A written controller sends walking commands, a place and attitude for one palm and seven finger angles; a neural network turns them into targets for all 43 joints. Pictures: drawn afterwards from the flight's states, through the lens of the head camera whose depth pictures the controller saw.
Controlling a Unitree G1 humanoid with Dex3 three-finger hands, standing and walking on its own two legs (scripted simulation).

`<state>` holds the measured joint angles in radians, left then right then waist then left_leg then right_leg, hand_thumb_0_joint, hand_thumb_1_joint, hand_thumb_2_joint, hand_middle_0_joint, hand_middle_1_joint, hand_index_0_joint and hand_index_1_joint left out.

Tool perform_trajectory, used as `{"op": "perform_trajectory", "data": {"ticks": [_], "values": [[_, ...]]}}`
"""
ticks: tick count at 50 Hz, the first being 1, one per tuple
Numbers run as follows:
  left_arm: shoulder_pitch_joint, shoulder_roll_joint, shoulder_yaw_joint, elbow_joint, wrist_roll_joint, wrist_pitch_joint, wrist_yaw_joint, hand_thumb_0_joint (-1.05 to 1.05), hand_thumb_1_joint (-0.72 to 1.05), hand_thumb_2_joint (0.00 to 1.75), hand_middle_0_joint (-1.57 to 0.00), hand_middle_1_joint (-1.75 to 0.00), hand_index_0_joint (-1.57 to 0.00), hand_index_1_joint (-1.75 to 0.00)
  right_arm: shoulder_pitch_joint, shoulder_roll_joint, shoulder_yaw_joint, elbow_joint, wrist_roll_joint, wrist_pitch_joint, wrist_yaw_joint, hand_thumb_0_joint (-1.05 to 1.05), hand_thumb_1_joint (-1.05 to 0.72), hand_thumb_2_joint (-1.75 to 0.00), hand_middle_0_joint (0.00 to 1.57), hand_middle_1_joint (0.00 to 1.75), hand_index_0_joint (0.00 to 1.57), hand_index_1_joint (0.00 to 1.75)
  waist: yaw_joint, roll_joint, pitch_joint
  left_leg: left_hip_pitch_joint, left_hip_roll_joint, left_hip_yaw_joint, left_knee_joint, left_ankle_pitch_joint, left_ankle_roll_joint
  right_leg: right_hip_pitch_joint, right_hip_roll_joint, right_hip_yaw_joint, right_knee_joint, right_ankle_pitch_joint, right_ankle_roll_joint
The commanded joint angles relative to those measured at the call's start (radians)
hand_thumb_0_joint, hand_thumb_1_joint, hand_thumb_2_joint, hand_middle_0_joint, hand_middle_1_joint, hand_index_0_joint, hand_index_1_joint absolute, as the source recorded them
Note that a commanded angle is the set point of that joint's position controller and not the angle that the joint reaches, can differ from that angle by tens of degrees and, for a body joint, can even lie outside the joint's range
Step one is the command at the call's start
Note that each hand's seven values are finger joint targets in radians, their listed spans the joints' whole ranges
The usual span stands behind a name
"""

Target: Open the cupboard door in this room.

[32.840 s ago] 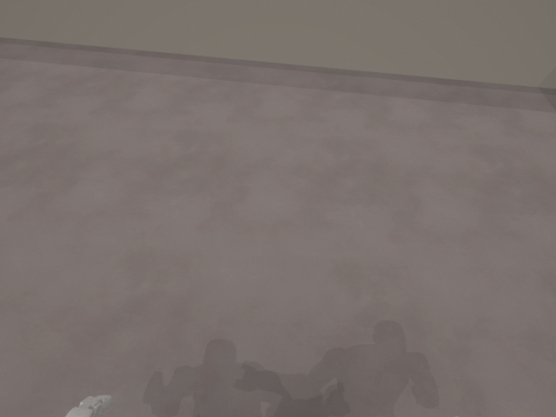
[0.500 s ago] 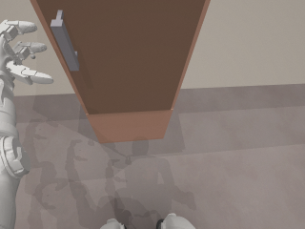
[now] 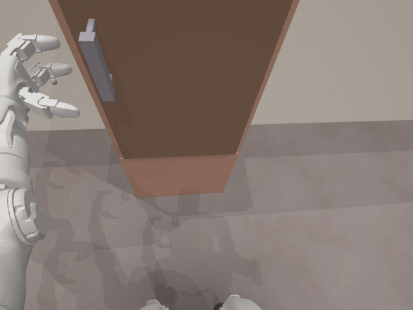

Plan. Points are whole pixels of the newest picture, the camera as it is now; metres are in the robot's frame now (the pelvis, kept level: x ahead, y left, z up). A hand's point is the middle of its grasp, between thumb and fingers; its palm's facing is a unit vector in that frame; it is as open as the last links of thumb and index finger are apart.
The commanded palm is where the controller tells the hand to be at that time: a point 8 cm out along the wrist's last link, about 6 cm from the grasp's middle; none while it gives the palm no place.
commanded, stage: move the hooked fingers beside the handle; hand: left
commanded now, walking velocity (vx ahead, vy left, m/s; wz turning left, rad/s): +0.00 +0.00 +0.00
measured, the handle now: (100, 62) +0.56 +0.16 +0.12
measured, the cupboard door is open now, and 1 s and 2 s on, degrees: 0 0 0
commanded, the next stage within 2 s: slide the fingers in behind the handle in 0.40 s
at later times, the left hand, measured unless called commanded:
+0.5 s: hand (54, 80) +0.50 +0.23 +0.13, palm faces +0.02 -1.00 -0.02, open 14.0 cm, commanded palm +0.48 +0.27 +0.12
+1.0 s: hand (76, 79) +0.50 +0.19 +0.13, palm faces -0.01 -1.00 +0.00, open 14.0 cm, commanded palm +0.48 +0.24 +0.12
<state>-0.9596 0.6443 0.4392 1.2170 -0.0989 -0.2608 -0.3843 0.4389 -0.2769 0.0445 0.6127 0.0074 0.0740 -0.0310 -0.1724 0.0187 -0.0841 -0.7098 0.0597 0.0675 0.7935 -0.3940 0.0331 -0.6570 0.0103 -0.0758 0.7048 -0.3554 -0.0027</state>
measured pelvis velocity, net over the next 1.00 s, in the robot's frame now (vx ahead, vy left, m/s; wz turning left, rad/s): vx -0.01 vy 0.00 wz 0.00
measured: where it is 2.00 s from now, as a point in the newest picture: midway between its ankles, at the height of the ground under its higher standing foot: outside the picture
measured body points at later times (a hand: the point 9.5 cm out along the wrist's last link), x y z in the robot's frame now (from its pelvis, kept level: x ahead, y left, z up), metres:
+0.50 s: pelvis -0.01 -0.01 +0.00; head +0.09 +0.01 +0.43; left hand +0.49 +0.28 +0.13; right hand -0.03 -0.27 -0.11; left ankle -0.02 +0.09 -0.71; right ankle -0.02 -0.12 -0.71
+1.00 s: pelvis -0.01 +0.00 +0.00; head +0.09 +0.01 +0.43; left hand +0.50 +0.25 +0.13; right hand -0.03 -0.27 -0.11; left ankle -0.02 +0.09 -0.71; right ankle -0.02 -0.12 -0.71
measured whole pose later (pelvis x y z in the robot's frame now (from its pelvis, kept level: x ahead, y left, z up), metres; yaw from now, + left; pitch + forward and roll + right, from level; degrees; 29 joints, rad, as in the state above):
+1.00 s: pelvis -0.01 +0.00 +0.00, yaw +0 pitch +17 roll -3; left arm -0.99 0.56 0.41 1.20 -0.09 -0.30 -0.29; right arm 0.44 -0.28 0.04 0.63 0.00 0.04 -0.01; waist -0.18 0.03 -0.09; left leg -0.74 0.06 0.07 0.82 -0.39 0.03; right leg -0.69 0.01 -0.07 0.75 -0.35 -0.01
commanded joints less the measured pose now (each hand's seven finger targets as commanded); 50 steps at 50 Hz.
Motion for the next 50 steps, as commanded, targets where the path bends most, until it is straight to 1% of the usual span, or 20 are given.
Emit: {"op": "perform_trajectory", "data": {"ticks": [1,3,7,12,14,16,20,21,23,27,30,31,33,37,40,43,44,47,48,50], "values": [[-0.481,0.227,0.007,-0.253,-0.029,-0.084,0.017,0.00,-0.50,0.30,-0.30,-1.20,-0.30,-1.20,0.167,-0.192,-0.077,-0.031,-0.005,-0.012,-0.012,0.00,-0.90,-0.90,0.20,0.30,0.20,0.30,-0.008,0.159,-0.442,0.463,-0.007,-0.127,-0.025,0.592,-0.007,0.038,0.050,0.025,-0.026,0.383,-0.011],[-0.501,0.195,-0.008,-0.255,-0.040,-0.096,0.023,0.00,-0.50,0.30,-0.30,-1.20,-0.30,-1.20,0.164,-0.189,-0.077,-0.027,-0.005,-0.017,-0.011,0.00,-0.90,-0.90,0.20,0.30,0.20,0.30,-0.017,0.151,-0.444,0.467,-0.010,-0.129,-0.021,0.593,-0.005,0.039,0.051,0.024,-0.022,0.384,-0.013],[-0.488,0.194,-0.010,-0.204,-0.027,-0.080,0.032,0.00,-0.50,0.30,-0.30,-1.20,-0.30,-1.20,0.157,-0.190,-0.075,-0.023,-0.003,-0.020,-0.009,0.00,-0.90,-0.90,0.20,0.30,0.20,0.30,-0.012,0.129,-0.439,0.426,-0.015,-0.122,-0.022,0.554,-0.004,0.054,0.047,0.027,-0.017,0.387,-0.009],[-0.476,0.253,0.016,-0.174,0.001,-0.072,0.055,0.00,-0.50,0.30,-0.30,-1.20,-0.30,-1.20,0.152,-0.192,-0.069,-0.036,-0.001,-0.018,-0.009,0.00,-0.90,-0.90,0.20,0.30,0.20,0.30,-0.003,0.119,-0.411,0.358,-0.022,-0.113,-0.026,0.490,-0.002,0.075,0.042,0.031,-0.011,0.374,-0.009],[-0.495,0.296,0.045,-0.200,0.001,-0.087,0.059,0.00,-0.50,0.30,-0.30,-1.20,-0.30,-1.20,0.151,-0.194,-0.068,-0.045,-0.002,-0.018,-0.012,0.00,-0.90,-0.90,0.20,0.30,0.20,0.30,-0.001,0.102,-0.446,0.354,-0.024,-0.110,-0.022,0.488,0.002,0.103,0.042,0.039,-0.006,0.394,-0.008],[-0.502,0.306,0.054,-0.224,-0.001,-0.103,0.056,0.00,-0.50,0.30,-0.30,-1.20,-0.30,-1.20,0.147,-0.191,-0.068,-0.049,-0.002,-0.022,-0.012,0.00,-0.90,-0.90,0.20,0.30,0.20,0.30,0.003,0.135,-0.466,0.360,-0.026,-0.103,-0.020,0.476,0.002,0.115,0.042,0.043,-0.008,0.398,-0.009],[-0.514,0.318,0.046,-0.194,-0.004,-0.109,0.033,0.00,-0.50,0.30,-0.30,-1.20,-0.30,-1.20,0.146,-0.195,-0.066,-0.043,0.005,-0.022,-0.018,0.00,-0.90,-0.90,0.20,0.30,0.20,0.30,-0.011,0.123,-0.435,0.334,-0.026,-0.101,-0.024,0.428,0.004,0.115,0.045,0.047,-0.019,0.378,-0.008],[-0.502,0.311,0.041,-0.185,-0.004,-0.105,0.026,0.00,-0.50,0.30,-0.30,-1.20,-0.30,-1.20,0.149,-0.197,-0.067,-0.044,0.005,-0.021,-0.019,0.00,-0.90,-0.90,0.20,0.30,0.20,0.30,-0.008,0.114,-0.437,0.324,-0.029,-0.101,-0.027,0.413,0.005,0.121,0.044,0.047,-0.021,0.367,-0.008],[-0.508,0.252,-0.001,-0.199,-0.017,-0.100,0.012,0.00,-0.50,0.30,-0.30,-1.20,-0.30,-1.20,0.149,-0.193,-0.066,-0.042,0.006,-0.025,-0.021,0.00,-0.90,-0.90,0.20,0.30,0.20,0.30,-0.014,0.161,-0.437,0.360,-0.029,-0.105,-0.029,0.429,0.004,0.096,0.045,0.042,-0.024,0.359,-0.013],[-0.488,0.250,-0.005,-0.133,-0.032,-0.064,-0.004,0.00,-0.50,0.30,-0.30,-1.20,-0.30,-1.20,0.155,-0.202,-0.066,-0.032,0.008,-0.027,-0.024,0.00,-0.90,-0.90,0.20,0.30,0.20,0.30,-0.030,0.086,-0.366,0.288,-0.029,-0.098,-0.041,0.338,0.012,0.089,0.044,0.044,-0.047,0.311,-0.005],[-0.496,0.270,0.014,-0.171,-0.035,-0.071,-0.001,0.00,-0.50,0.30,-0.30,-1.20,-0.30,-1.20,0.163,-0.201,-0.066,-0.032,0.004,-0.031,-0.025,0.00,-0.90,-0.90,0.20,0.30,0.20,0.30,-0.014,0.116,-0.407,0.313,-0.030,-0.100,-0.040,0.373,0.010,0.104,0.043,0.043,-0.039,0.334,-0.010],[-0.499,0.252,-0.003,-0.182,-0.030,-0.076,0.003,0.00,-0.50,0.30,-0.30,-1.20,-0.30,-1.20,0.159,-0.199,-0.066,-0.035,0.004,-0.032,-0.022,0.00,-0.90,-0.90,0.20,0.30,0.20,0.30,-0.015,0.140,-0.412,0.321,-0.032,-0.099,-0.037,0.366,0.009,0.088,0.044,0.045,-0.039,0.319,-0.010],[-0.525,0.229,-0.013,-0.195,-0.033,-0.089,0.017,0.00,-0.50,0.30,-0.30,-1.20,-0.30,-1.20,0.161,-0.195,-0.066,-0.028,0.001,-0.037,-0.020,0.00,-0.90,-0.90,0.20,0.30,0.20,0.30,-0.026,0.131,-0.392,0.331,-0.029,-0.105,-0.033,0.360,0.010,0.063,0.046,0.040,-0.039,0.300,-0.012],[-0.532,0.208,-0.021,-0.203,-0.026,-0.097,0.043,0.00,-0.50,0.30,-0.30,-1.20,-0.30,-1.20,0.155,-0.193,-0.069,-0.027,-0.001,-0.042,-0.014,0.00,-0.90,-0.90,0.20,0.30,0.20,0.30,-0.024,0.161,-0.407,0.350,-0.027,-0.112,-0.035,0.353,0.003,0.043,0.045,0.037,-0.036,0.275,-0.012],[-0.549,0.206,-0.015,-0.187,-0.020,-0.093,0.064,0.00,-0.50,0.30,-0.30,-1.20,-0.30,-1.20,0.161,-0.194,-0.071,-0.020,-0.002,-0.047,-0.011,0.00,-0.90,-0.90,0.20,0.30,0.20,0.30,-0.028,0.138,-0.403,0.353,-0.025,-0.118,-0.033,0.356,0.003,0.030,0.046,0.034,-0.031,0.267,-0.010],[-0.541,0.237,0.017,-0.233,-0.012,-0.103,0.083,0.00,-0.50,0.30,-0.30,-1.20,-0.30,-1.20,0.170,-0.193,-0.074,-0.025,-0.007,-0.050,-0.007,0.00,-0.90,-0.90,0.20,0.30,0.20,0.30,-0.005,0.157,-0.475,0.385,-0.025,-0.121,-0.024,0.431,-0.001,0.065,0.047,0.033,-0.012,0.321,-0.016],[-0.532,0.203,-0.007,-0.251,-0.007,-0.108,0.086,0.00,-0.50,0.30,-0.30,-1.20,-0.30,-1.20,0.161,-0.186,-0.073,-0.031,-0.006,-0.051,-0.002,0.00,-0.90,-0.90,0.20,0.30,0.20,0.30,0.000,0.194,-0.495,0.411,-0.025,-0.122,-0.022,0.469,-0.007,0.057,0.046,0.032,-0.007,0.338,-0.015],[-0.504,0.165,-0.017,-0.247,-0.012,-0.105,0.098,0.00,-0.50,0.30,-0.30,-1.20,-0.30,-1.20,0.159,-0.183,-0.076,-0.032,-0.008,-0.049,0.007,0.00,-0.90,-0.90,0.20,0.30,0.20,0.30,-0.002,0.145,-0.472,0.399,-0.021,-0.118,-0.020,0.466,-0.007,0.061,0.050,0.027,-0.009,0.345,-0.012],[-0.469,0.189,0.014,-0.222,-0.016,-0.101,0.103,0.00,-0.50,0.30,-0.30,-1.20,-0.30,-1.20,0.162,-0.187,-0.076,-0.034,-0.008,-0.047,0.005,0.00,-0.90,-0.90,0.20,0.30,0.20,0.30,0.006,0.107,-0.455,0.376,-0.023,-0.113,-0.018,0.471,-0.001,0.081,0.052,0.028,-0.009,0.360,-0.014],[-0.463,0.162,-0.013,-0.192,-0.012,-0.083,0.103,0.00,-0.50,0.30,-0.30,-1.20,-0.30,-1.20,0.158,-0.185,-0.076,-0.037,-0.002,-0.042,0.006,0.00,-0.90,-0.90,0.20,0.30,0.20,0.30,-0.003,0.084,-0.419,0.337,-0.026,-0.103,-0.031,0.434,0.001,0.091,0.050,0.030,-0.015,0.360,-0.009]]}}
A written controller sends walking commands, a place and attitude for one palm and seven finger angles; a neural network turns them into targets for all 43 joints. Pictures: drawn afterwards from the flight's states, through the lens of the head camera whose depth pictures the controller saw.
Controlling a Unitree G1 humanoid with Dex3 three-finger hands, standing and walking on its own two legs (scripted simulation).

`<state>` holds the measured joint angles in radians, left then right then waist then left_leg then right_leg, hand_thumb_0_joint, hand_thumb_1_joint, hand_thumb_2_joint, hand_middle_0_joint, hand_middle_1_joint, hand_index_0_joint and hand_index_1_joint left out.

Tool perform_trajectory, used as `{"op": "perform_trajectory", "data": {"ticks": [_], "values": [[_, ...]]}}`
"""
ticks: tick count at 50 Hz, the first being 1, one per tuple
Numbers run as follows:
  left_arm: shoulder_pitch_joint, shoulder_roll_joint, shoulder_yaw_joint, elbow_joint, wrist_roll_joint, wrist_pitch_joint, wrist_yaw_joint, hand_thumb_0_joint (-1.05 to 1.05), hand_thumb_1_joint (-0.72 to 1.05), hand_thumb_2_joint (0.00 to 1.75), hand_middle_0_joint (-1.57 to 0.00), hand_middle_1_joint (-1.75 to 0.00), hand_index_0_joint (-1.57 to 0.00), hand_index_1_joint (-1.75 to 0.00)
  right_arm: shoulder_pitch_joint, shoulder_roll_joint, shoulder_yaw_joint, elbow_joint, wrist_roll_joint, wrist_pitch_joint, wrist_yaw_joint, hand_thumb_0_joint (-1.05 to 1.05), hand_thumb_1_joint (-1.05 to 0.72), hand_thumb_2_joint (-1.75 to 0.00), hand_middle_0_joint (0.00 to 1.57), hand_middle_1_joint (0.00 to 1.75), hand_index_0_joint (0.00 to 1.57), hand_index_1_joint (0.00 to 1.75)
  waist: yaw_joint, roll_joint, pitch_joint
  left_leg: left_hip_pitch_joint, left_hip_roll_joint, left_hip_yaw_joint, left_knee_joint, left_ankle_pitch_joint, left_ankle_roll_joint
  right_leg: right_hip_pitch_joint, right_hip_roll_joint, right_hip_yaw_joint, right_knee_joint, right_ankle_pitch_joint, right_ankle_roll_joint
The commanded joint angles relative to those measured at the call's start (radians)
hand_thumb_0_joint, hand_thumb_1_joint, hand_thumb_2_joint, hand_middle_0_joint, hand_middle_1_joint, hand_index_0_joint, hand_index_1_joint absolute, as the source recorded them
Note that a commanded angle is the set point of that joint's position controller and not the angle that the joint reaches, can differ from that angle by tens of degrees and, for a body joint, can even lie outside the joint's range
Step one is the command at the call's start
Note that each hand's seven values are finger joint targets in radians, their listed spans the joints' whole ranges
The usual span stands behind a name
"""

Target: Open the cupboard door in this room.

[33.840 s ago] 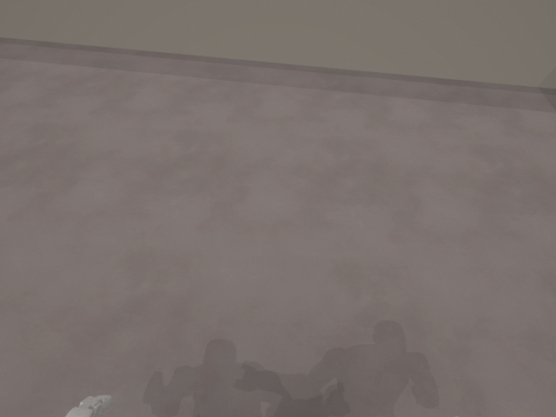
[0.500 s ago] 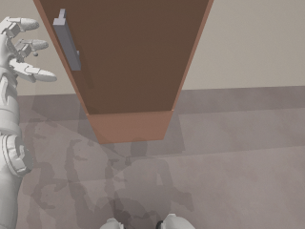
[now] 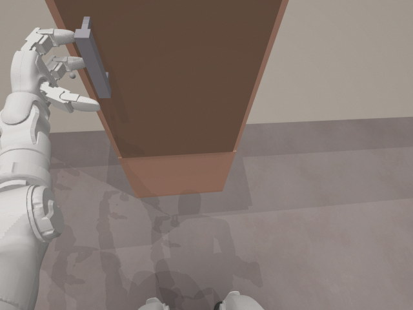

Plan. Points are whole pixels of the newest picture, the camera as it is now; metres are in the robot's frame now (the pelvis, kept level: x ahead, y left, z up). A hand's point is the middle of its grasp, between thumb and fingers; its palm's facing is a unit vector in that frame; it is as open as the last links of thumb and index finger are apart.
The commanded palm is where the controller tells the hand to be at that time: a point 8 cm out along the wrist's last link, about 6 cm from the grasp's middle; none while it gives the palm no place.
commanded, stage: slide the fingers in behind the handle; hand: left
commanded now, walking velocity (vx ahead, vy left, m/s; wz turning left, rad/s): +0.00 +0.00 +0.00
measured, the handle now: (96, 59) +0.57 +0.16 +0.12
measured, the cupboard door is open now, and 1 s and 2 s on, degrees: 0 0 0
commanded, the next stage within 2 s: close the thumb around the handle in 1.10 s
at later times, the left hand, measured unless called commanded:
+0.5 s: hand (95, 80) +0.51 +0.16 +0.13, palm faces -0.02 -1.00 +0.00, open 14.0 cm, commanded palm +0.49 +0.21 +0.12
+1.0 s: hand (100, 78) +0.51 +0.15 +0.13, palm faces +0.02 -1.00 -0.01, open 14.0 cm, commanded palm +0.49 +0.20 +0.12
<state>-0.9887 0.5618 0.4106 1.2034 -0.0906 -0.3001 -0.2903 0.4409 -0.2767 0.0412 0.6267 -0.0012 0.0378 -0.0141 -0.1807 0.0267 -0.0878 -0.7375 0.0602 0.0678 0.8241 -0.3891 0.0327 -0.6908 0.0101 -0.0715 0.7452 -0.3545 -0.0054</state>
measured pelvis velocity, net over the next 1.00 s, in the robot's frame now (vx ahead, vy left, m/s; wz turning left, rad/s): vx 0.00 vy -0.02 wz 0.01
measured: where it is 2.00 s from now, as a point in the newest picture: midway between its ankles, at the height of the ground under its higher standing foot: outside the picture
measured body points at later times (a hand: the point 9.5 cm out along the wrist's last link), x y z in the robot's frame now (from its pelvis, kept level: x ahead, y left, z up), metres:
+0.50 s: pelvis +0.00 +0.00 +0.00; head +0.09 +0.01 +0.44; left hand +0.50 +0.21 +0.13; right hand +0.00 -0.27 -0.11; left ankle +0.00 +0.09 -0.70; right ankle -0.01 -0.12 -0.70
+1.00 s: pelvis +0.00 -0.02 +0.00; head +0.09 -0.01 +0.44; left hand +0.51 +0.20 +0.13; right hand -0.02 -0.28 -0.11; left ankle +0.00 +0.09 -0.70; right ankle -0.01 -0.12 -0.70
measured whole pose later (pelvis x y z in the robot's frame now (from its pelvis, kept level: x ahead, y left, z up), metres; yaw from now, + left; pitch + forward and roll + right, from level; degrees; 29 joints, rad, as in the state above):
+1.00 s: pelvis +0.00 -0.02 +0.00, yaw +0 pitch +16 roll -2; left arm -0.99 0.47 0.36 1.21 -0.08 -0.32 -0.19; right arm 0.46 -0.28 0.03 0.65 0.00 0.02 0.00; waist -0.17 0.03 -0.08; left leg -0.70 0.06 0.06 0.79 -0.37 0.01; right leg -0.67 0.02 -0.07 0.74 -0.36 -0.03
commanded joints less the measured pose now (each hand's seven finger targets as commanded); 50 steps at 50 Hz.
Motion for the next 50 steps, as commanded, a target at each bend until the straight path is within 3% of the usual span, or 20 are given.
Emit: {"op": "perform_trajectory", "data": {"ticks": [1,3,6,9,11,12,14,17,19,22,24,25,26,28,30,36,39,42,47,50], "values": [[-0.441,0.240,0.017,-0.181,-0.022,-0.037,0.012,0.00,-0.50,0.30,-0.30,-1.20,-0.30,-1.20,0.156,-0.185,-0.073,-0.052,0.006,-0.006,-0.011,0.00,-0.90,-0.90,0.20,0.30,0.20,0.30,0.002,0.060,-0.401,0.350,-0.028,-0.099,-0.063,0.419,0.004,0.130,0.049,0.027,-0.059,0.364,-0.005],[-0.427,0.251,0.031,-0.196,-0.020,-0.040,0.017,0.00,-0.50,0.30,-0.30,-1.20,-0.30,-1.20,0.155,-0.184,-0.073,-0.059,0.004,-0.006,-0.013,0.00,-0.90,-0.90,0.20,0.30,0.20,0.30,0.016,0.074,-0.412,0.351,-0.031,-0.094,-0.062,0.436,0.005,0.153,0.047,0.031,-0.054,0.383,-0.009],[-0.428,0.215,0.011,-0.249,-0.023,-0.061,0.018,0.00,-0.50,0.30,-0.30,-1.20,-0.30,-1.20,0.150,-0.174,-0.075,-0.060,0.003,-0.009,-0.005,0.00,-0.90,-0.90,0.20,0.30,0.20,0.30,0.021,0.109,-0.444,0.396,-0.029,-0.095,-0.055,0.476,-0.001,0.144,0.048,0.031,-0.050,0.401,-0.010],[-0.433,0.193,-0.001,-0.228,-0.031,-0.071,0.022,0.00,-0.50,0.30,-0.30,-1.20,-0.30,-1.20,0.146,-0.174,-0.076,-0.051,0.004,-0.008,-0.006,0.00,-0.90,-0.90,0.20,0.30,0.20,0.30,0.007,0.068,-0.408,0.377,-0.028,-0.096,-0.058,0.444,0.002,0.135,0.051,0.031,-0.055,0.387,-0.007],[-0.465,0.148,-0.037,-0.237,-0.033,-0.069,0.021,0.00,-0.50,0.30,-0.30,-1.20,-0.30,-1.20,0.142,-0.170,-0.079,-0.046,0.006,-0.011,-0.005,0.00,-0.90,-0.90,0.20,0.30,0.20,0.30,-0.007,0.089,-0.407,0.389,-0.031,-0.097,-0.061,0.423,0.001,0.121,0.048,0.031,-0.060,0.369,-0.007],[-0.440,0.177,-0.007,-0.220,-0.031,-0.065,0.025,0.00,-0.50,0.30,-0.30,-1.20,-0.30,-1.20,0.145,-0.175,-0.081,-0.044,0.006,-0.013,-0.006,0.00,-0.90,-0.90,0.20,0.30,0.20,0.30,0.005,0.072,-0.405,0.381,-0.030,-0.097,-0.059,0.417,0.001,0.123,0.047,0.031,-0.060,0.362,-0.009],[-0.478,0.179,-0.013,-0.252,-0.027,-0.072,0.033,0.00,-0.50,0.30,-0.30,-1.20,-0.30,-1.20,0.141,-0.173,-0.080,-0.040,0.005,-0.014,-0.007,0.00,-0.90,-0.90,0.20,0.30,0.20,0.30,0.001,0.112,-0.437,0.408,-0.031,-0.101,-0.057,0.433,0.001,0.118,0.046,0.032,-0.055,0.367,-0.009],[-0.489,0.115,-0.059,-0.286,-0.024,-0.087,0.046,0.00,-0.50,0.30,-0.30,-1.20,-0.30,-1.20,0.132,-0.163,-0.082,-0.035,0.004,-0.023,-0.003,0.00,-0.90,-0.90,0.20,0.30,0.20,0.30,0.003,0.154,-0.445,0.455,-0.027,-0.112,-0.049,0.469,-0.008,0.083,0.047,0.025,-0.049,0.354,-0.013],[-0.481,0.094,-0.069,-0.261,-0.023,-0.085,0.059,0.00,-0.50,0.30,-0.30,-1.20,-0.30,-1.20,0.133,-0.164,-0.082,-0.025,0.002,-0.023,0.000,0.00,-0.90,-0.90,0.20,0.30,0.20,0.30,-0.001,0.139,-0.431,0.459,-0.023,-0.121,-0.048,0.479,-0.011,0.061,0.048,0.020,-0.046,0.344,-0.012],[-0.510,0.063,-0.091,-0.206,-0.019,-0.064,0.086,0.00,-0.50,0.30,-0.30,-1.20,-0.30,-1.20,0.133,-0.168,-0.082,-0.019,0.002,-0.025,0.002,0.00,-0.90,-0.90,0.20,0.30,0.20,0.30,-0.018,0.083,-0.371,0.400,-0.028,-0.124,-0.065,0.378,-0.008,0.048,0.047,0.015,-0.054,0.284,-0.010],[-0.518,0.124,-0.039,-0.173,-0.012,-0.054,0.108,0.00,-0.50,0.30,-0.30,-1.20,-0.30,-1.20,0.138,-0.176,-0.079,-0.017,0.000,-0.029,-0.001,0.00,-0.90,-0.90,0.20,0.30,0.20,0.30,-0.013,0.056,-0.370,0.357,-0.035,-0.114,-0.067,0.338,-0.002,0.075,0.043,0.026,-0.058,0.282,-0.008],[-0.527,0.124,-0.048,-0.155,-0.004,-0.050,0.116,0.00,-0.50,0.30,-0.30,-1.20,-0.30,-1.20,0.134,-0.174,-0.076,-0.019,0.002,-0.029,-0.004,0.00,-0.90,-0.90,0.20,0.30,0.20,0.30,-0.021,0.045,-0.354,0.333,-0.037,-0.111,-0.071,0.320,0.000,0.080,0.040,0.028,-0.059,0.278,-0.007],[-0.550,0.117,-0.054,-0.173,0.000,-0.053,0.125,0.00,-0.50,0.30,-0.30,-1.20,-0.30,-1.20,0.139,-0.171,-0.074,-0.021,0.000,-0.032,-0.003,0.00,-0.90,-0.90,0.20,0.30,0.20,0.30,-0.021,0.050,-0.371,0.331,-0.040,-0.109,-0.070,0.317,0.001,0.089,0.040,0.031,-0.057,0.283,-0.006],[-0.552,0.170,-0.012,-0.200,0.013,-0.077,0.141,0.00,-0.50,0.30,-0.30,-1.20,-0.30,-1.20,0.147,-0.173,-0.074,-0.027,-0.006,-0.040,-0.002,0.00,-0.90,-0.90,0.20,0.30,0.20,0.30,-0.004,0.052,-0.415,0.336,-0.042,-0.110,-0.063,0.342,0.002,0.117,0.040,0.035,-0.046,0.305,-0.009],[-0.568,0.166,-0.017,-0.233,0.020,-0.100,0.149,0.00,-0.50,0.30,-0.30,-1.20,-0.30,-1.20,0.142,-0.166,-0.074,-0.031,-0.009,-0.045,0.002,0.00,-0.90,-0.90,0.20,0.30,0.20,0.30,-0.003,0.080,-0.470,0.359,-0.044,-0.103,-0.054,0.364,0.000,0.132,0.040,0.043,-0.040,0.337,-0.005],[-0.502,0.161,-0.015,-0.168,0.020,-0.085,0.131,0.00,-0.50,0.30,-0.30,-1.20,-0.30,-1.20,0.151,-0.169,-0.077,-0.035,-0.002,-0.041,0.003,0.00,-0.90,-0.90,0.20,0.30,0.20,0.30,-0.001,0.039,-0.449,0.304,-0.047,-0.082,-0.058,0.339,0.005,0.178,0.041,0.050,-0.051,0.368,-0.003],[-0.497,0.166,-0.010,-0.201,0.012,-0.074,0.118,0.00,-0.50,0.30,-0.30,-1.20,-0.30,-1.20,0.158,-0.166,-0.076,-0.042,-0.001,-0.036,0.000,0.00,-0.90,-0.90,0.20,0.30,0.20,0.30,0.010,0.064,-0.477,0.316,-0.051,-0.075,-0.062,0.376,0.007,0.211,0.041,0.052,-0.050,0.413,-0.004],[-0.472,0.143,-0.016,-0.224,-0.004,-0.080,0.109,0.00,-0.50,0.30,-0.30,-1.20,-0.30,-1.20,0.155,-0.162,-0.079,-0.044,0.000,-0.034,0.001,0.00,-0.90,-0.90,0.20,0.30,0.20,0.30,0.014,0.051,-0.461,0.319,-0.050,-0.069,-0.065,0.376,0.007,0.223,0.044,0.053,-0.062,0.423,-0.004],[-0.469,0.119,-0.044,-0.193,-0.008,-0.075,0.100,0.00,-0.50,0.30,-0.30,-1.20,-0.30,-1.20,0.153,-0.164,-0.080,-0.032,0.005,-0.030,-0.001,0.00,-0.90,-0.90,0.20,0.30,0.20,0.30,-0.009,0.026,-0.379,0.285,-0.051,-0.065,-0.077,0.311,0.013,0.194,0.041,0.056,-0.082,0.376,0.000],[-0.494,0.140,-0.034,-0.208,-0.007,-0.078,0.102,0.00,-0.50,0.30,-0.30,-1.20,-0.30,-1.20,0.153,-0.166,-0.081,-0.027,0.005,-0.032,-0.005,0.00,-0.90,-0.90,0.20,0.30,0.20,0.30,-0.008,0.035,-0.389,0.296,-0.052,-0.069,-0.077,0.320,0.013,0.199,0.039,0.058,-0.079,0.382,-0.001]]}}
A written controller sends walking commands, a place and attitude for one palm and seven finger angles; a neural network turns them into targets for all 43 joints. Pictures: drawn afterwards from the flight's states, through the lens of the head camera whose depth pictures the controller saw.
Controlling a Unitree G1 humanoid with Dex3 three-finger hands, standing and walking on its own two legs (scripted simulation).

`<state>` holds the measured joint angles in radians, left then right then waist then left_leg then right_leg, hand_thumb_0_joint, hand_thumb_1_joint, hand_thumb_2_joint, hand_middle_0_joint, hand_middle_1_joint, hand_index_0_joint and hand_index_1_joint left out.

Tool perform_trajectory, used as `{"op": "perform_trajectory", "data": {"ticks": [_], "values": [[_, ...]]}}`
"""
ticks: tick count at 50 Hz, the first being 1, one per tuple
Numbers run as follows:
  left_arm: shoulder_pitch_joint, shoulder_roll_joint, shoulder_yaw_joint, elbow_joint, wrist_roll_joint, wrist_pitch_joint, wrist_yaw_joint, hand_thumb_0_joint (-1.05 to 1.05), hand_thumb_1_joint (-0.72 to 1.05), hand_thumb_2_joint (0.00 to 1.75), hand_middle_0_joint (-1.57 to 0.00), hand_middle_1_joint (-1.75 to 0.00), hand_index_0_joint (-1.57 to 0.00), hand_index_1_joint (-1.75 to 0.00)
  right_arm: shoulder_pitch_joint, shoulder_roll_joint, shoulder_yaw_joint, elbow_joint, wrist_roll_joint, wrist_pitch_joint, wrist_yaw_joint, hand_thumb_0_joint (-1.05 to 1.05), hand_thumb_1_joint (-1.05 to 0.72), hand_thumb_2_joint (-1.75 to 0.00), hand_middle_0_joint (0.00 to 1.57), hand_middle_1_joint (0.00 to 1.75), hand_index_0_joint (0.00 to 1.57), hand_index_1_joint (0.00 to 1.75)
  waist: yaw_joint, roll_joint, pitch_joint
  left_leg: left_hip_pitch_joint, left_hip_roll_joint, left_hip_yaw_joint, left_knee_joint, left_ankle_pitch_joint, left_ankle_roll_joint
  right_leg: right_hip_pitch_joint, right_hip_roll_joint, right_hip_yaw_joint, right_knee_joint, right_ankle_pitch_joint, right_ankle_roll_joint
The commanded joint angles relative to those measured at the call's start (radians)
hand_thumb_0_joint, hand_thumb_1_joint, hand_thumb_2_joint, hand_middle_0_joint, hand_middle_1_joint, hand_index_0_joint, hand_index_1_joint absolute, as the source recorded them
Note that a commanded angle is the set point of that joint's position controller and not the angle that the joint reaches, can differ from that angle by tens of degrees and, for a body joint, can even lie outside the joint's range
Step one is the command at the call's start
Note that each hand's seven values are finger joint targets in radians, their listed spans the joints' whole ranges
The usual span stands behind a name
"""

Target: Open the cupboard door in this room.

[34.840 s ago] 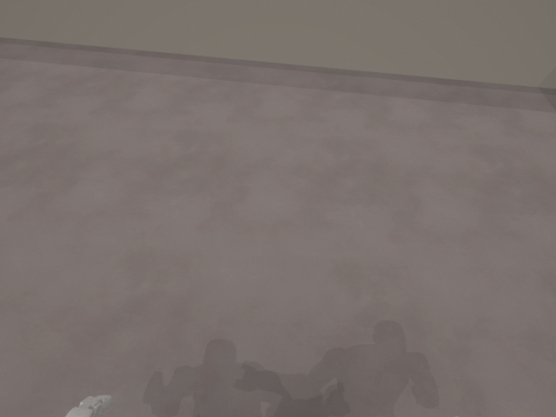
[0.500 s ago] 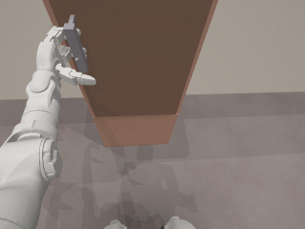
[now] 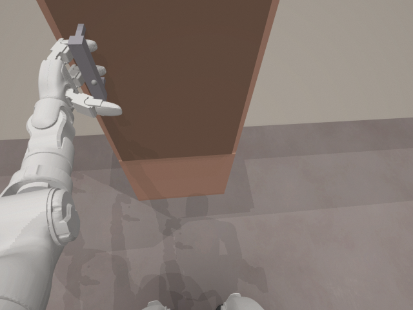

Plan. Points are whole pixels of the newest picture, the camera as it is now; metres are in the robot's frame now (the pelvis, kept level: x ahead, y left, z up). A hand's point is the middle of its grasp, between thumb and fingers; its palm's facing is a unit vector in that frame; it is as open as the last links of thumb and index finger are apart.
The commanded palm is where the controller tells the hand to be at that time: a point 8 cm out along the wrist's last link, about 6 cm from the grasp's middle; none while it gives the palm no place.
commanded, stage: slide the fingers in behind the handle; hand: left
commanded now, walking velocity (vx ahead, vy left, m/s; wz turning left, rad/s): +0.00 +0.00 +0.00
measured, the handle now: (91, 65) +0.57 +0.18 +0.12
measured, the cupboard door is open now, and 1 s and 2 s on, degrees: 0 0 37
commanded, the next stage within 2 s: close the thumb around the handle in 0.10 s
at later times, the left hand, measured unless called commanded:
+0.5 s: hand (100, 81) +0.53 +0.16 +0.12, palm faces +0.00 -1.00 +0.00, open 11.4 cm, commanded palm +0.50 +0.21 +0.12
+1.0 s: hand (100, 82) +0.52 +0.15 +0.12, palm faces +0.00 -1.00 +0.00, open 5.7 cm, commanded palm +0.49 +0.20 +0.12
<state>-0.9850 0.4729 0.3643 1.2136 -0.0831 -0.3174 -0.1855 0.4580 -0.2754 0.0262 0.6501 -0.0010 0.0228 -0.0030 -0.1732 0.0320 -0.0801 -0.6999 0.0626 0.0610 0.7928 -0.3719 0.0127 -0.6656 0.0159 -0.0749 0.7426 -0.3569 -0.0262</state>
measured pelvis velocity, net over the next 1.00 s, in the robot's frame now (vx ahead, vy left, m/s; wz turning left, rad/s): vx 0.00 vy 0.01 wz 0.00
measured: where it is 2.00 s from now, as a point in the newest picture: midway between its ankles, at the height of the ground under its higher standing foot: outside the picture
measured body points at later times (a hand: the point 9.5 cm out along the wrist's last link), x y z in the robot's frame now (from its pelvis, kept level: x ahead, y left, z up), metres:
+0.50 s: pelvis +0.00 +0.01 +0.00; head +0.11 +0.02 +0.43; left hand +0.52 +0.21 +0.12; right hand -0.01 -0.25 -0.12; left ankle +0.00 +0.11 -0.71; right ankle -0.01 -0.10 -0.71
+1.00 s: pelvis +0.00 +0.01 +0.00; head +0.10 +0.01 +0.44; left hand +0.51 +0.21 +0.12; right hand +0.00 -0.26 -0.11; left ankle +0.00 +0.11 -0.71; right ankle -0.01 -0.10 -0.71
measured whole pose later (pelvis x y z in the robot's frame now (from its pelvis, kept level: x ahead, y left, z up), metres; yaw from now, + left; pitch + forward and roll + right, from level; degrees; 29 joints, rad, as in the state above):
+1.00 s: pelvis +0.00 +0.01 +0.00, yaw +0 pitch +16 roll -2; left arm -0.99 0.44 0.36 1.21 -0.06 -0.32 -0.16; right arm 0.42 -0.27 0.02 0.63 -0.01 0.02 0.00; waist -0.18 0.03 -0.08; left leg -0.71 0.06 0.07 0.81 -0.38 0.02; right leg -0.68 0.01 -0.07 0.75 -0.36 -0.02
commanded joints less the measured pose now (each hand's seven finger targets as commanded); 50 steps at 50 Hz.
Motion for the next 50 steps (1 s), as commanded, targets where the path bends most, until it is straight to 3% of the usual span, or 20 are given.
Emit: {"op": "perform_trajectory", "data": {"ticks": [1,4,8,10,11,14,15,16,20,22,26,28,30,33,35,38,44,46,47,50], "values": [[-0.491,0.206,-0.004,-0.219,-0.014,-0.060,-0.005,0.00,-0.50,0.30,-0.30,-1.20,-0.30,-1.20,0.132,-0.164,-0.066,-0.055,0.004,-0.018,-0.015,0.00,-0.90,-0.90,0.20,0.30,0.20,0.30,-0.012,0.065,-0.409,0.275,-0.057,-0.062,-0.044,0.314,0.031,0.163,0.033,0.061,-0.075,0.385,0.017],[-0.503,0.222,0.014,-0.237,-0.018,-0.076,-0.001,0.00,-0.50,0.30,-0.30,-1.20,-0.30,-1.20,0.133,-0.164,-0.066,-0.050,0.001,-0.021,-0.014,0.00,-0.90,-0.90,0.20,0.30,0.20,0.30,-0.009,0.068,-0.445,0.307,-0.054,-0.071,-0.035,0.349,0.029,0.162,0.034,0.058,-0.064,0.402,0.016],[-0.521,0.215,0.001,-0.199,-0.012,-0.073,0.006,0.00,-0.50,0.30,-0.30,-1.20,-0.30,-1.20,0.127,-0.168,-0.063,-0.045,0.003,-0.021,-0.017,0.00,-0.90,-0.90,0.20,0.30,0.20,0.30,-0.028,0.020,-0.393,0.266,-0.055,-0.073,-0.035,0.304,0.033,0.144,0.033,0.056,-0.068,0.365,0.019],[-0.543,0.213,-0.011,-0.201,-0.001,-0.070,0.010,0.00,-0.50,0.30,-0.30,-1.20,-0.30,-1.20,0.126,-0.168,-0.063,-0.044,0.003,-0.022,-0.016,0.00,-0.90,-0.90,0.20,0.30,0.20,0.30,-0.028,0.059,-0.409,0.289,-0.053,-0.082,-0.035,0.313,0.028,0.121,0.031,0.054,-0.062,0.353,0.017],[-0.548,0.198,-0.022,-0.219,-0.001,-0.072,0.010,0.00,-0.44,0.32,-0.30,-1.21,-0.30,-1.21,0.123,-0.168,-0.066,-0.046,0.002,-0.024,-0.015,0.00,-0.90,-0.90,0.20,0.30,0.20,0.30,-0.027,0.093,-0.432,0.320,-0.051,-0.085,-0.031,0.333,0.024,0.101,0.032,0.050,-0.057,0.352,0.015],[-0.553,0.198,-0.011,-0.244,-0.008,-0.086,0.018,0.00,-0.28,0.40,-0.32,-1.22,-0.32,-1.22,0.128,-0.168,-0.067,-0.043,-0.003,-0.025,-0.012,0.00,-0.90,-0.90,0.20,0.30,0.20,0.30,-0.022,0.099,-0.488,0.376,-0.045,-0.097,-0.019,0.405,0.019,0.094,0.036,0.044,-0.043,0.381,0.013],[-0.543,0.167,-0.028,-0.235,-0.011,-0.086,0.017,0.00,-0.22,0.42,-0.32,-1.23,-0.32,-1.23,0.122,-0.164,-0.067,-0.043,-0.003,-0.026,-0.009,0.00,-0.90,-0.90,0.20,0.30,0.20,0.30,-0.016,0.120,-0.480,0.379,-0.045,-0.096,-0.019,0.404,0.015,0.086,0.036,0.041,-0.043,0.374,0.011],[-0.530,0.161,-0.023,-0.222,-0.016,-0.083,0.018,0.00,-0.16,0.44,-0.32,-1.24,-0.32,-1.24,0.123,-0.167,-0.067,-0.042,-0.004,-0.026,-0.007,0.00,-0.90,-0.90,0.20,0.30,0.20,0.30,-0.020,0.080,-0.469,0.370,-0.043,-0.097,-0.019,0.398,0.016,0.085,0.038,0.037,-0.046,0.371,0.013],[-0.526,0.206,0.000,-0.166,0.000,-0.058,0.031,0.00,0.06,0.54,-0.34,-1.26,-0.34,-1.26,0.133,-0.173,-0.064,-0.040,-0.002,-0.018,-0.009,0.00,-0.90,-0.90,0.20,0.30,0.20,0.30,-0.024,0.038,-0.415,0.298,-0.045,-0.093,-0.029,0.360,0.021,0.099,0.036,0.040,-0.048,0.361,0.016],[-0.531,0.191,-0.014,-0.176,0.004,-0.053,0.033,0.00,0.17,0.59,-0.35,-1.27,-0.35,-1.27,0.130,-0.171,-0.064,-0.047,-0.003,-0.018,-0.009,0.00,-0.90,-0.90,0.20,0.30,0.20,0.30,-0.026,0.046,-0.412,0.294,-0.046,-0.088,-0.029,0.351,0.022,0.097,0.034,0.042,-0.050,0.357,0.016],[-0.531,0.230,0.033,-0.246,-0.001,-0.086,0.040,0.00,0.40,0.68,-0.36,-1.30,-0.36,-1.30,0.140,-0.169,-0.066,-0.051,-0.010,-0.021,-0.006,0.00,-0.90,-0.90,0.20,0.30,0.20,0.30,-0.001,0.077,-0.507,0.353,-0.044,-0.094,-0.018,0.426,0.016,0.121,0.038,0.042,-0.035,0.402,0.013],[-0.522,0.198,0.009,-0.239,-0.002,-0.096,0.037,0.00,0.51,0.73,-0.37,-1.31,-0.37,-1.31,0.144,-0.165,-0.066,-0.048,-0.010,-0.020,-0.004,0.00,-0.90,-0.90,0.20,0.30,0.20,0.30,-0.011,0.065,-0.484,0.357,-0.042,-0.099,-0.016,0.450,0.017,0.112,0.042,0.037,-0.031,0.410,0.011],[-0.500,0.177,-0.004,-0.251,0.001,-0.097,0.034,0.00,0.62,0.78,-0.38,-1.32,-0.38,-1.32,0.140,-0.162,-0.070,-0.047,-0.010,-0.017,0.001,0.00,-0.90,-0.90,0.20,0.30,0.20,0.30,-0.001,0.103,-0.497,0.379,-0.039,-0.094,-0.015,0.476,0.012,0.107,0.042,0.035,-0.030,0.421,0.011],[-0.473,0.209,0.022,-0.220,-0.004,-0.078,0.030,0.00,0.79,0.85,-0.39,-1.34,-0.39,-1.34,0.146,-0.169,-0.071,-0.044,-0.008,-0.009,-0.001,0.00,-0.90,-0.90,0.20,0.30,0.20,0.30,-0.004,0.049,-0.468,0.335,-0.043,-0.087,-0.022,0.443,0.019,0.140,0.043,0.037,-0.040,0.425,0.012],[-0.455,0.180,0.004,-0.220,-0.006,-0.064,0.024,0.00,0.90,0.90,-0.40,-1.35,-0.40,-1.35,0.139,-0.165,-0.072,-0.053,-0.004,-0.006,0.000,0.00,-0.90,-0.90,0.20,0.30,0.20,0.30,0.002,0.054,-0.450,0.328,-0.044,-0.081,-0.029,0.434,0.018,0.140,0.041,0.037,-0.045,0.427,0.014],[-0.467,0.163,-0.011,-0.233,-0.011,-0.063,0.024,0.00,0.90,0.90,-0.40,-1.35,-0.40,-1.35,0.138,-0.164,-0.070,-0.052,-0.005,-0.006,-0.002,0.00,-0.90,-0.90,0.20,0.30,0.20,0.30,-0.008,0.052,-0.423,0.329,-0.044,-0.083,-0.033,0.422,0.021,0.125,0.041,0.035,-0.051,0.411,0.011],[-0.461,0.269,0.069,-0.201,-0.006,-0.069,0.036,0.00,0.90,0.90,-0.40,-1.35,-0.40,-1.35,0.129,-0.168,-0.066,-0.054,-0.002,-0.007,-0.011,0.00,-0.90,-0.90,0.20,0.30,0.20,0.30,0.003,0.013,-0.403,0.258,-0.051,-0.071,-0.038,0.353,0.027,0.169,0.035,0.051,-0.055,0.400,0.017],[-0.474,0.234,0.030,-0.206,0.006,-0.072,0.037,0.00,0.90,0.90,-0.40,-1.35,-0.40,-1.35,0.122,-0.164,-0.064,-0.060,-0.001,-0.009,-0.010,0.00,-0.90,-0.90,0.20,0.30,0.20,0.30,0.000,0.051,-0.394,0.266,-0.052,-0.072,-0.041,0.337,0.022,0.148,0.033,0.049,-0.055,0.376,0.014],[-0.493,0.216,0.012,-0.219,0.007,-0.075,0.036,0.00,0.90,0.90,-0.40,-1.35,-0.40,-1.35,0.118,-0.164,-0.065,-0.059,-0.002,-0.012,-0.009,0.00,-0.90,-0.90,0.20,0.30,0.20,0.30,-0.010,0.066,-0.402,0.284,-0.050,-0.074,-0.037,0.334,0.023,0.129,0.034,0.050,-0.056,0.366,0.016],[-0.474,0.239,0.038,-0.254,0.004,-0.090,0.039,0.00,0.90,0.90,-0.40,-1.35,-0.40,-1.35,0.122,-0.164,-0.069,-0.064,-0.004,-0.015,-0.008,0.00,-0.90,-0.90,0.20,0.30,0.20,0.30,0.010,0.079,-0.473,0.327,-0.048,-0.080,-0.029,0.392,0.018,0.147,0.035,0.047,-0.041,0.400,0.012]]}}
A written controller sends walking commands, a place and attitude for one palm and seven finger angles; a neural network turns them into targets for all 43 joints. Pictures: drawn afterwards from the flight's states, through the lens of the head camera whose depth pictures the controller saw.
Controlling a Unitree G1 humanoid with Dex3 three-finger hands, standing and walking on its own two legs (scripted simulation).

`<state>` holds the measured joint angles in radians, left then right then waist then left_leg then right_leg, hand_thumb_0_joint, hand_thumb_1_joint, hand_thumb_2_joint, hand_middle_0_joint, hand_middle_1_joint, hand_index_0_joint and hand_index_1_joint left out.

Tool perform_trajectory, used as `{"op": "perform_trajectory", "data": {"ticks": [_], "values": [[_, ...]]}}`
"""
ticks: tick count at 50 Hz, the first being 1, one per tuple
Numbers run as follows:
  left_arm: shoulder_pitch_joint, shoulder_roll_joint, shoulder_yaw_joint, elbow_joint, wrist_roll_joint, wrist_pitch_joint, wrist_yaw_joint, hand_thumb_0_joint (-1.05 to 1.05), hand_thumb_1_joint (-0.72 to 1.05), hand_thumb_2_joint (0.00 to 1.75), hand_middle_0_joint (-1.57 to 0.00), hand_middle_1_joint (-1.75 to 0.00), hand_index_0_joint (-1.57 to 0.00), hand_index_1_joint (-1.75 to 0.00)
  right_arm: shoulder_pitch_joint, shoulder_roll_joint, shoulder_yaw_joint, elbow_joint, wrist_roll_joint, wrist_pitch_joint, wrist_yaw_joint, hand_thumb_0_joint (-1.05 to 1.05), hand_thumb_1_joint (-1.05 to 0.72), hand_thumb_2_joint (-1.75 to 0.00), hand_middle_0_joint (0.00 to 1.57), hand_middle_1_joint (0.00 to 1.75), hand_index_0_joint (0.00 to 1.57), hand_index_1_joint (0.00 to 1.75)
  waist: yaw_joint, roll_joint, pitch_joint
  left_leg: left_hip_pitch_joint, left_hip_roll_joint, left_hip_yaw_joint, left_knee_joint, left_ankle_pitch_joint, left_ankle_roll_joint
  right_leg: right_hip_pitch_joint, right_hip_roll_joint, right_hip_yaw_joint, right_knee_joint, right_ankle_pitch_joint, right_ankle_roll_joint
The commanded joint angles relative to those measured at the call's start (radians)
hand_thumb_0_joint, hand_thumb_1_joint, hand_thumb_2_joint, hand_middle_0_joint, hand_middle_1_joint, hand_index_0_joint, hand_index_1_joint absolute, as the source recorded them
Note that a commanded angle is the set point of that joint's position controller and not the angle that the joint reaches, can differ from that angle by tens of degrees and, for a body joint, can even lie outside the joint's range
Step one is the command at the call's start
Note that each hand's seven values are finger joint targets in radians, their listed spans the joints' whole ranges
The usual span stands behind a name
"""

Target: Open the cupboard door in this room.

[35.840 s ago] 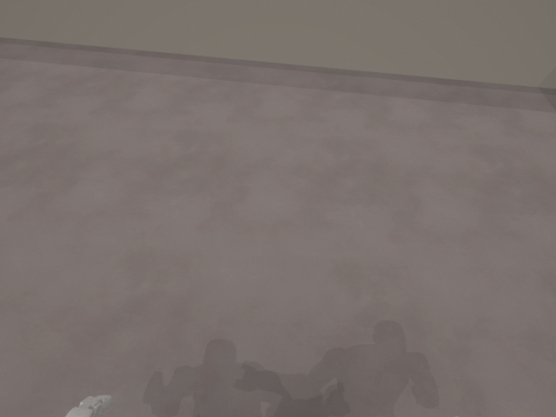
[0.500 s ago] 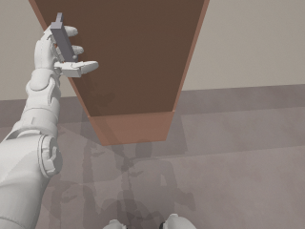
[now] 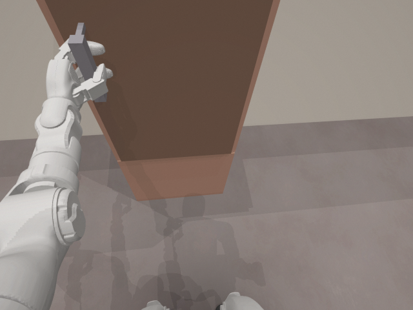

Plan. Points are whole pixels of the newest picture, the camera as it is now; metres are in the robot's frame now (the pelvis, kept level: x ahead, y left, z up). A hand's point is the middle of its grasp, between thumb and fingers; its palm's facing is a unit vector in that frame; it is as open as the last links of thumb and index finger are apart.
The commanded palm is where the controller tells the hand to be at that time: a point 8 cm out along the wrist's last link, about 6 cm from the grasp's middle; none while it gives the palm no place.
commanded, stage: pull the door open along its arc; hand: left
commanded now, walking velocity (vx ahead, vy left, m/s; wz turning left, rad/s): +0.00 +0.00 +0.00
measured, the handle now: (91, 64) +0.57 +0.17 +0.12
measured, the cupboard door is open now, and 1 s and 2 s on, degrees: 0 37 41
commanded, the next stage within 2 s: open thumb and fingers to let go in 1.10 s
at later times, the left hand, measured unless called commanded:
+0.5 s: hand (109, 119) +0.43 +0.13 +0.12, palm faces +0.01 -1.00 +0.03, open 6.1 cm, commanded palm +0.37 +0.18 +0.12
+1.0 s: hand (164, 169) +0.33 +0.04 +0.12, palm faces +0.37 -0.93 -0.01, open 6.2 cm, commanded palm +0.25 +0.06 +0.12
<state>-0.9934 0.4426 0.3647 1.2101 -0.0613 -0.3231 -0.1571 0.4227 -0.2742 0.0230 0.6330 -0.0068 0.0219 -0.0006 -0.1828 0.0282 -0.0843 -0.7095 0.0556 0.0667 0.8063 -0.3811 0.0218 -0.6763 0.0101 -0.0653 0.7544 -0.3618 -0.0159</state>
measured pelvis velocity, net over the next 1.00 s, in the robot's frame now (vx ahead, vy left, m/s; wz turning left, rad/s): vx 0.01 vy -0.03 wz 0.06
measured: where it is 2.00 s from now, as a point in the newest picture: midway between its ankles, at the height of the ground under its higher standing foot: outside the picture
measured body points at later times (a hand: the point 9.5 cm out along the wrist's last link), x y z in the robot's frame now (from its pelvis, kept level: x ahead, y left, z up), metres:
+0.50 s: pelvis +0.02 +0.00 +0.01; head +0.05 -0.01 +0.46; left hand +0.42 +0.18 +0.12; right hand +0.08 -0.26 -0.10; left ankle +0.00 +0.10 -0.70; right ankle -0.01 -0.11 -0.70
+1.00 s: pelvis +0.01 -0.03 +0.02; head +0.01 -0.05 +0.47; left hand +0.30 +0.09 +0.13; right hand +0.20 -0.23 -0.08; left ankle +0.00 +0.10 -0.70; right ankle -0.01 -0.11 -0.70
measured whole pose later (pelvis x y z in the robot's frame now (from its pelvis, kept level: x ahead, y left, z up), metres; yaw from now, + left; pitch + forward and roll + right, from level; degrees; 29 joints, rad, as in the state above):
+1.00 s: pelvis +0.01 -0.03 +0.02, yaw +3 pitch +3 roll +1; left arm -0.05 -0.12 -0.22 0.06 0.06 0.04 0.58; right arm 0.18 -0.17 0.01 0.57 -0.04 0.10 0.03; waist -0.01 0.04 -0.07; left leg -0.35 0.04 0.02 0.64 -0.34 -0.03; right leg -0.33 0.00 -0.11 0.65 -0.38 -0.06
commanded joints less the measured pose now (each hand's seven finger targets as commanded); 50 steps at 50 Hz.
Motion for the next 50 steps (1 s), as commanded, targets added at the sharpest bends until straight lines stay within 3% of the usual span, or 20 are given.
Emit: {"op": "perform_trajectory", "data": {"ticks": [1,3,10,14,16,21,22,23,24,26,28,30,31,33,36,38,44,45,50], "values": [[-0.503,0.188,-0.030,-0.255,-0.021,-0.083,0.009,0.00,0.90,0.90,-0.40,-1.35,-0.40,-1.35,0.149,-0.159,-0.062,-0.046,0.002,-0.015,-0.008,0.00,-0.90,-0.90,0.20,0.30,0.20,0.30,-0.004,0.104,-0.458,0.352,-0.041,-0.086,-0.040,0.397,0.008,0.126,0.042,0.035,-0.057,0.394,0.003],[-0.452,0.185,-0.014,-0.234,-0.029,-0.085,0.008,0.00,0.90,0.90,-0.40,-1.35,-0.40,-1.35,0.154,-0.162,-0.067,-0.043,0.000,-0.018,-0.006,0.00,-0.90,-0.90,0.20,0.30,0.20,0.30,0.009,0.066,-0.445,0.345,-0.040,-0.088,-0.039,0.391,0.009,0.132,0.045,0.031,-0.058,0.383,0.001],[-0.244,0.161,-0.006,-0.350,-0.060,-0.071,-0.007,0.00,0.90,0.90,-0.40,-1.35,-0.40,-1.35,0.116,-0.158,-0.072,-0.085,0.011,-0.009,0.003,0.00,-0.90,-0.90,0.20,0.30,0.20,0.30,0.073,0.043,-0.498,0.345,-0.044,-0.065,-0.058,0.455,0.009,0.244,0.044,0.033,-0.054,0.482,-0.001],[-0.067,0.105,-0.023,-0.464,-0.091,-0.048,-0.010,0.00,0.90,0.90,-0.40,-1.35,-0.40,-1.35,0.074,-0.146,-0.076,-0.122,0.024,-0.005,0.006,0.00,-0.90,-0.90,0.20,0.30,0.20,0.30,0.106,-0.010,-0.463,0.331,-0.046,-0.048,-0.084,0.469,0.016,0.316,0.043,0.028,-0.068,0.529,-0.003],[0.042,0.069,-0.042,-0.546,-0.103,-0.031,-0.008,0.00,0.90,0.90,-0.40,-1.35,-0.40,-1.35,0.047,-0.137,-0.077,-0.142,0.031,-0.007,0.010,0.00,-0.90,-0.90,0.20,0.30,0.20,0.30,0.128,0.016,-0.444,0.347,-0.045,-0.039,-0.095,0.497,0.015,0.335,0.040,0.029,-0.074,0.552,-0.005],[0.270,-0.013,-0.092,-0.761,-0.129,0.010,0.009,0.00,0.90,0.90,-0.40,-1.35,-0.40,-1.35,-0.025,-0.118,-0.076,-0.179,0.045,-0.019,0.016,0.00,-0.90,-0.90,0.20,0.30,0.20,0.30,0.154,-0.021,-0.370,0.359,-0.046,-0.023,-0.128,0.496,0.018,0.383,0.031,0.025,-0.098,0.581,-0.001],[0.294,-0.035,-0.015,-0.823,-0.170,0.029,0.093,0.00,0.90,0.90,-0.40,-1.35,-0.40,-1.35,-0.059,-0.099,-0.074,-0.187,0.046,-0.025,0.017,0.00,-0.90,-0.90,0.20,0.30,0.20,0.30,0.207,-0.015,-0.356,0.337,-0.050,-0.017,-0.140,0.471,0.009,0.396,0.033,0.016,-0.113,0.545,0.000],[0.328,-0.074,-0.044,-0.858,-0.157,0.047,0.156,0.00,0.90,0.90,-0.40,-1.35,-0.40,-1.35,-0.077,-0.097,-0.072,-0.188,0.043,-0.034,0.019,0.00,-0.90,-0.90,0.20,0.30,0.20,0.30,0.198,-0.033,-0.324,0.340,-0.051,-0.017,-0.149,0.456,0.007,0.397,0.034,0.010,-0.118,0.527,0.000],[0.359,-0.119,-0.057,-0.904,-0.156,0.063,0.205,0.00,0.90,0.90,-0.40,-1.35,-0.40,-1.35,-0.096,-0.086,-0.070,-0.190,0.043,-0.042,0.024,0.00,-0.90,-0.90,0.20,0.30,0.20,0.30,0.202,-0.009,-0.310,0.348,-0.051,-0.017,-0.157,0.446,0.002,0.390,0.031,0.007,-0.123,0.516,0.001],[0.441,-0.198,-0.093,-0.987,-0.131,0.096,0.312,0.00,0.90,0.90,-0.40,-1.35,-0.40,-1.35,-0.121,-0.074,-0.069,-0.190,0.034,-0.051,0.035,0.00,-0.90,-0.90,0.20,0.30,0.20,0.30,0.208,-0.059,-0.295,0.358,-0.048,-0.020,-0.165,0.465,-0.004,0.403,0.029,-0.002,-0.124,0.516,0.002],[0.464,-0.237,-0.134,-1.049,-0.084,0.120,0.399,0.00,0.90,0.90,-0.40,-1.35,-0.40,-1.35,-0.139,-0.069,-0.070,-0.190,0.021,-0.050,0.038,0.00,-0.90,-0.90,0.20,0.30,0.20,0.30,0.202,-0.089,-0.283,0.368,-0.049,-0.021,-0.170,0.452,-0.005,0.411,0.022,-0.002,-0.129,0.505,0.004],[0.467,-0.301,-0.199,-1.112,-0.029,0.146,0.483,0.00,0.90,0.90,-0.40,-1.35,-0.40,-1.35,-0.173,-0.056,-0.068,-0.190,0.009,-0.042,0.041,0.00,-0.90,-0.90,0.20,0.30,0.20,0.30,0.197,-0.074,-0.278,0.381,-0.047,-0.023,-0.174,0.441,-0.007,0.406,0.014,0.002,-0.126,0.489,0.003],[0.471,-0.340,-0.234,-1.145,-0.004,0.162,0.522,0.00,0.90,0.90,-0.40,-1.35,-0.40,-1.35,-0.191,-0.049,-0.067,-0.195,0.003,-0.038,0.042,0.00,-0.90,-0.90,0.20,0.30,0.20,0.30,0.197,-0.050,-0.275,0.393,-0.048,-0.020,-0.176,0.426,-0.008,0.400,0.009,0.005,-0.132,0.471,0.002],[0.501,-0.401,-0.301,-1.173,0.046,0.196,0.599,0.00,0.90,0.90,-0.40,-1.35,-0.40,-1.35,-0.220,-0.042,-0.065,-0.195,-0.010,-0.027,0.039,0.00,-0.90,-0.90,0.20,0.30,0.20,0.30,0.186,-0.100,-0.256,0.399,-0.044,-0.030,-0.180,0.392,-0.006,0.396,0.004,0.002,-0.145,0.424,0.002],[0.514,-0.497,-0.392,-1.260,0.083,0.237,0.678,0.00,0.90,0.90,-0.40,-1.35,-0.40,-1.35,-0.267,-0.028,-0.060,-0.204,-0.021,-0.009,0.033,0.00,-0.90,-0.90,0.20,0.30,0.20,0.30,0.182,-0.067,-0.272,0.427,-0.047,-0.031,-0.182,0.370,-0.010,0.406,-0.004,0.005,-0.155,0.399,-0.003],[0.549,-0.547,-0.442,-1.251,0.105,0.265,0.718,0.00,0.90,0.90,-0.40,-1.35,-0.40,-1.35,-0.284,-0.022,-0.059,-0.199,-0.027,0.003,0.027,0.00,-0.90,-0.90,0.20,0.30,0.20,0.30,0.173,-0.112,-0.241,0.424,-0.044,-0.041,-0.184,0.346,-0.010,0.407,-0.008,0.005,-0.174,0.382,-0.002],[0.618,-0.642,-0.588,-1.329,0.170,0.289,0.746,0.00,0.90,0.90,-0.40,-1.35,-0.40,-1.35,-0.326,-0.001,-0.056,-0.204,-0.035,0.032,0.019,0.00,-0.90,-0.90,0.20,0.30,0.20,0.30,0.163,-0.107,-0.219,0.455,-0.050,-0.051,-0.183,0.341,-0.007,0.424,-0.025,0.018,-0.191,0.412,-0.006],[0.666,-0.666,-0.615,-1.354,0.170,0.290,0.741,0.00,0.90,0.90,-0.40,-1.35,-0.40,-1.35,-0.335,0.005,-0.056,-0.209,-0.032,0.035,0.022,0.00,-0.90,-0.90,0.20,0.30,0.20,0.30,0.173,-0.082,-0.223,0.463,-0.051,-0.050,-0.183,0.350,-0.009,0.435,-0.025,0.017,-0.188,0.429,-0.008],[0.887,-0.714,-0.688,-1.488,0.135,0.303,0.712,0.00,0.90,0.90,-0.40,-1.35,-0.40,-1.35,-0.371,0.023,-0.047,-0.235,-0.023,0.039,0.032,0.00,-0.90,-0.90,0.20,0.30,0.20,0.30,0.189,-0.092,-0.206,0.478,-0.054,-0.055,-0.184,0.363,-0.010,0.496,-0.042,0.022,-0.200,0.531,0.002]]}}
